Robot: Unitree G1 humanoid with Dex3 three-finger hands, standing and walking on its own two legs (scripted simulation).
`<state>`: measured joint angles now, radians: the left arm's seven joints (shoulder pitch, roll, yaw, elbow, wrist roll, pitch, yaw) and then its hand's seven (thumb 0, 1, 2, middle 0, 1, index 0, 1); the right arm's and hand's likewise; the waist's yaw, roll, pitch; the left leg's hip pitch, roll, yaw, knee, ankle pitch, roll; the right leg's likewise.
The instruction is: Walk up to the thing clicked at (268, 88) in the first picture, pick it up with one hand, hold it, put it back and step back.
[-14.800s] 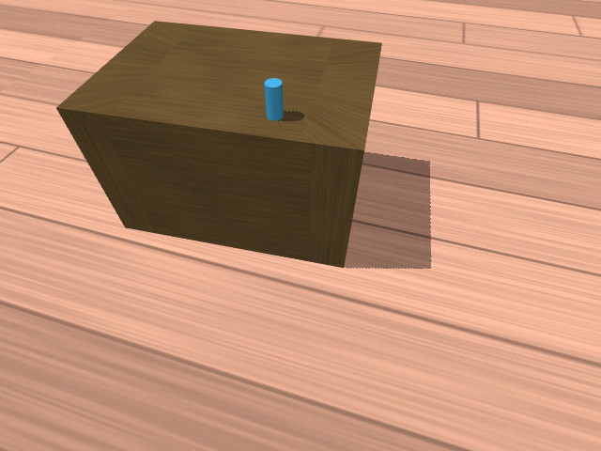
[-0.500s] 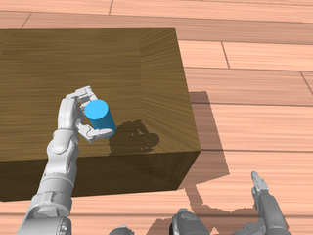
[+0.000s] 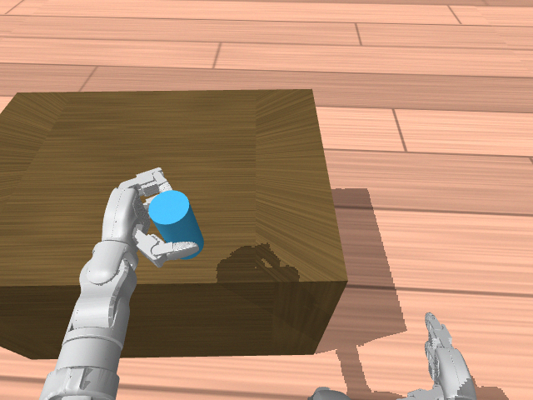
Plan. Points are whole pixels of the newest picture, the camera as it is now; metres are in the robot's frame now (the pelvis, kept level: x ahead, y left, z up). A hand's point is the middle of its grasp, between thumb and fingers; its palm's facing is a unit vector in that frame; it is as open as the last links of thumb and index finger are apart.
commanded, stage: lift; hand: left
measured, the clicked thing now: (179, 227) +0.33 +0.12 +0.09
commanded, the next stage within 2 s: hold in 0.20 s
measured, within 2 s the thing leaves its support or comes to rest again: neither
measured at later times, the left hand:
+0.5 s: hand (160, 214) +0.33 +0.14 +0.12, palm faces -0.05 -1.00 -0.03, open 9.3 cm
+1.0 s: hand (146, 217) +0.32 +0.15 +0.14, palm faces -0.05 -1.00 -0.02, open 9.2 cm
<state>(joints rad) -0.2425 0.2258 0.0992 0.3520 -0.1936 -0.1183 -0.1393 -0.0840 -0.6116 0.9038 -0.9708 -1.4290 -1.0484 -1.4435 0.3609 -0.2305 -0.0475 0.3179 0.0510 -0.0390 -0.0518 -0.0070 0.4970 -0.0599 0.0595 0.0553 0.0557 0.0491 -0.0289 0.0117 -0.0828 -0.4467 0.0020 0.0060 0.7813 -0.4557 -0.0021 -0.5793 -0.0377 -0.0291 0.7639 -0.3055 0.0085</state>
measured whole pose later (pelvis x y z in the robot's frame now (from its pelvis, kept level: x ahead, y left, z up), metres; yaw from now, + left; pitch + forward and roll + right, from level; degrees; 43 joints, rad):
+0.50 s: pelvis +0.00 +0.00 +0.01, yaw +0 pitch +3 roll +0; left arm -0.16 0.22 0.11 0.22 -0.20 -0.03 -0.14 -0.08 -0.61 0.92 -0.95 -1.45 -1.03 -1.47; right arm 0.30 -0.22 -0.04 0.47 0.05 -0.10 -0.08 -0.01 0.51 -0.06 0.06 0.06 0.05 0.05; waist -0.03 0.02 -0.06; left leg -0.31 0.01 0.00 0.66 -0.40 -0.01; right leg -0.44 -0.03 -0.04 0.65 -0.26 0.00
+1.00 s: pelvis +0.00 +0.00 +0.02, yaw +0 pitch +0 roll +0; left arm -0.11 0.23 0.13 0.16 -0.21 0.01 -0.17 -0.08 -0.61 0.91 -0.97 -1.43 -1.04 -1.44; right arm 0.27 -0.22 -0.04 0.54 0.04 -0.15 -0.08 -0.01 0.50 -0.06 0.06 0.06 0.06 0.05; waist -0.02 0.03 -0.03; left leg -0.21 0.00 0.00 0.55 -0.35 0.00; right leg -0.33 -0.03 -0.04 0.53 -0.21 0.01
